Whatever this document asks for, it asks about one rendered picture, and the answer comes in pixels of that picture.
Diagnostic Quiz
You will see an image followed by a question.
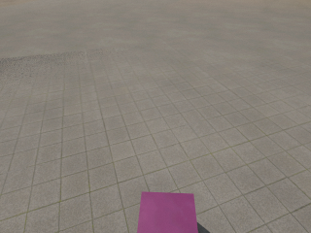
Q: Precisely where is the carton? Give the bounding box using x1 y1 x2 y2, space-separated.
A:
137 191 198 233

